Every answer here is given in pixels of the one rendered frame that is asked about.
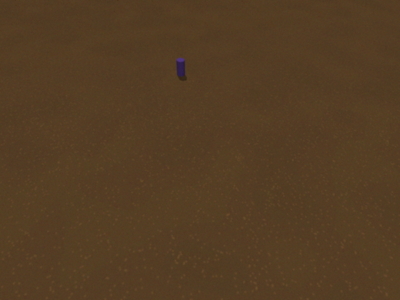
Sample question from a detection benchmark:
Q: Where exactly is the can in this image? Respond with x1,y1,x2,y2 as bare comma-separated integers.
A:
176,58,185,76

